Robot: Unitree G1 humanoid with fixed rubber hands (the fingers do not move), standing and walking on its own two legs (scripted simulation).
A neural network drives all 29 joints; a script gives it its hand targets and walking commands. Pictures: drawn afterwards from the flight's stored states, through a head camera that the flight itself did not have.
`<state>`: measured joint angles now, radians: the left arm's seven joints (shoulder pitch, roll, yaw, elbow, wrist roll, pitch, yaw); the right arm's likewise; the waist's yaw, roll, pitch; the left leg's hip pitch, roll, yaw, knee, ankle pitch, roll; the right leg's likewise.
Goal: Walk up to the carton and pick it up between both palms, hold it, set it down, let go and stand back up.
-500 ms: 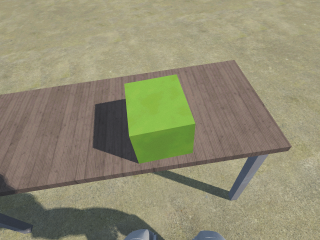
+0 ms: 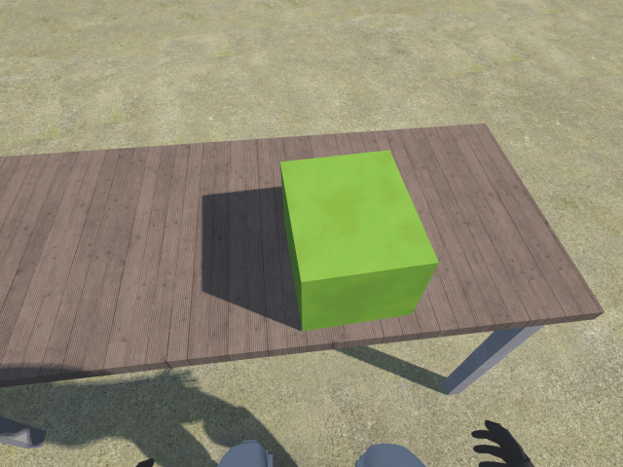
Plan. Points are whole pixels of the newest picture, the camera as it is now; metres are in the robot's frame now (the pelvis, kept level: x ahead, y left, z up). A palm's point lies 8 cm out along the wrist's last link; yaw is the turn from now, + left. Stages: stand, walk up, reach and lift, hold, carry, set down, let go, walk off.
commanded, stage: walk up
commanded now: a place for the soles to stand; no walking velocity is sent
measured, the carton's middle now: (346, 239) +0.45 -0.06 -0.03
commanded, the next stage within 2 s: none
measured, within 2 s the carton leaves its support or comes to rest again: neither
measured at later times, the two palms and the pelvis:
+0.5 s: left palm out of the picture +0.03 +0.21 -0.11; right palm out of the picture +0.03 -0.26 -0.11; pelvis -0.02 -0.02 +0.02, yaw +0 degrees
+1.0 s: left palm out of the picture +0.07 +0.22 -0.11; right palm out of the picture +0.00 -0.34 -0.09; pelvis -0.05 -0.06 +0.01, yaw +4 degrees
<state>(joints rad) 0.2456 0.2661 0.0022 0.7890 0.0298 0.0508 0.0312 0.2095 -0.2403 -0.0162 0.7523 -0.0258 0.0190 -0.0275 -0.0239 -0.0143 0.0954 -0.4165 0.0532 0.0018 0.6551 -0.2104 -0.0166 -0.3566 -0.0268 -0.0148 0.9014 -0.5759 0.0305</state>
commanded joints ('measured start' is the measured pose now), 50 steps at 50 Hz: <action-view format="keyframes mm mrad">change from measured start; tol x16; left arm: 1 138 35 27 -25 -9 -23 -15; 6 -49 119 51 -68 -42 -28 -15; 17 118 -5 -22 12 -23 -59 -29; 50 -96 80 23 -19 -4 56 -44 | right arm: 1 -38 -182 -33 -55 -14 6 -3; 40 291 -211 -37 142 -5 -61 -70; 50 54 -216 -85 -25 -14 -53 -52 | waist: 1 55 150 -166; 5 35 -216 -34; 17 68 94 -135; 38 -33 -69 62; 50 16 213 -147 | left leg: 1 54 172 -204 -143 88 160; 5 32 -37 -23 272 -381 34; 10 10 -20 3 60 -226 16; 15 363 64 -123 -220 198 67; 19 76 70 -149 -319 -202 88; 37 164 41 -98 -239 39 71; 38 175 165 -230 -207 461 126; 40 391 391 -453 -252 768 268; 50 168 174 -226 -215 478 210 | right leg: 1 168 27 -48 -341 279 -39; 3 199 -125 219 -525 263 -99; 5 -133 -341 417 -673 77 -242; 10 121 -154 153 -488 596 -169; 18 156 -36 82 -458 214 -79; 37 151 -64 82 -515 378 -91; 38 10 -36 -10 -269 542 -56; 40 -170 4 -7 -3 1 9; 42 -161 -42 59 185 8 28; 50 -41 -45 70 69 104 45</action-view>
